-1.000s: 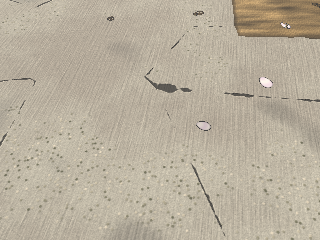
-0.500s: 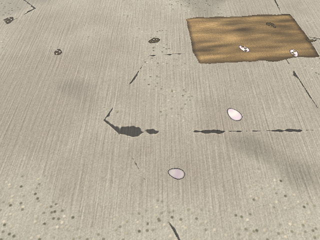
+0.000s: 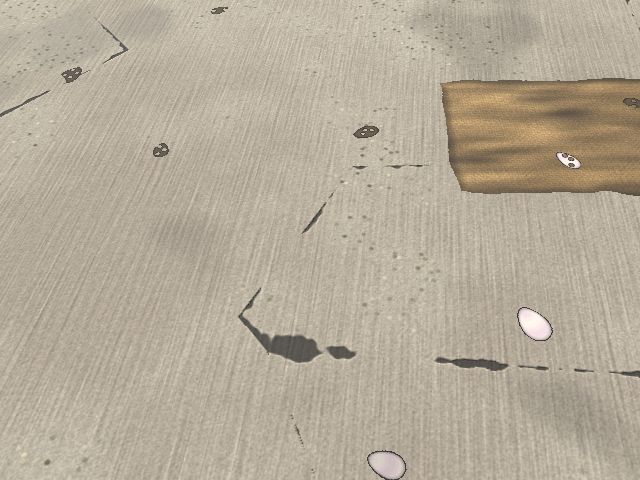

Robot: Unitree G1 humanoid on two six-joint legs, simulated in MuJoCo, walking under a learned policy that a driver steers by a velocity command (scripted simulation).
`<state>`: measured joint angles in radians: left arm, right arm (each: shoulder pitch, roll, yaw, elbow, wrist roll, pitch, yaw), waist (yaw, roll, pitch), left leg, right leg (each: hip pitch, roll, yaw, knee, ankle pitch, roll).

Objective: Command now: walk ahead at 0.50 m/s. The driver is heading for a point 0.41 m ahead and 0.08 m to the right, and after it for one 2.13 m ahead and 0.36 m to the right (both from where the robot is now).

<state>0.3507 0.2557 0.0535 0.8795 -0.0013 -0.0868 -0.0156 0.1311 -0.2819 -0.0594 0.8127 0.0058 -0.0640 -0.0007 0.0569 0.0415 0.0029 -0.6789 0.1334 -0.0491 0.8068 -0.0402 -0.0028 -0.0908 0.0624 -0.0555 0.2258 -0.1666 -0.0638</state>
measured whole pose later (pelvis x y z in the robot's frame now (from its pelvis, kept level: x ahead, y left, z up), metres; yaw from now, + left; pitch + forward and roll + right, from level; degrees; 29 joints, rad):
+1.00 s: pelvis +0.39 +0.01 -0.01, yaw -20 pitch +2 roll +0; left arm 0.14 0.25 0.06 0.74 0.02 -0.01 0.01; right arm 0.11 -0.29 -0.06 0.87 0.00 0.02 -0.04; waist 0.01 0.03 0.04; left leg -0.48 0.08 -0.05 0.85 -0.38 -0.06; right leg -0.38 0.07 -0.01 0.44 -0.10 -0.08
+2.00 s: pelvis +0.46 +0.04 -0.01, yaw -20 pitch -2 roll +0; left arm 0.13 0.22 0.05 1.08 0.00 0.02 0.04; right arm 0.22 -0.22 -0.02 1.08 -0.01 -0.01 -0.03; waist 0.00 0.00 0.04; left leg -0.14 0.00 0.02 0.48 -0.31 0.00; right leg -0.24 0.01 0.03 0.49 -0.22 0.00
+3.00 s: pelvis +0.54 -0.03 -0.01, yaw -20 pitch +1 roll +0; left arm 0.35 0.21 0.04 1.12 -0.01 -0.11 -0.01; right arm 0.31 -0.25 -0.05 1.01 0.04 -0.09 -0.01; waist 0.03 0.04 -0.02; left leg -0.44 0.03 -0.01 1.16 -0.33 0.07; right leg -0.16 0.02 -0.06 0.45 -0.31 -0.05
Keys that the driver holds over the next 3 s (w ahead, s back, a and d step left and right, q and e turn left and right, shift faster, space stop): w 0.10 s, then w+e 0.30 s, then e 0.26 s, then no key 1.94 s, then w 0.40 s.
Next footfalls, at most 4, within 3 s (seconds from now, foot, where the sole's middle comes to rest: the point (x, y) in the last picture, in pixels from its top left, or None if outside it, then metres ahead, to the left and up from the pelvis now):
0.22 left None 0.29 0.16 -0.79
0.70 right None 0.48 -0.10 -0.79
1.10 left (287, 473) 0.51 0.15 -0.79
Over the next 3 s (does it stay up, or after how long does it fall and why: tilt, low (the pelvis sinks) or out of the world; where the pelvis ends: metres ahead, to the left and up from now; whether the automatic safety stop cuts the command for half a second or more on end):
stays up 0.54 -0.03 -0.01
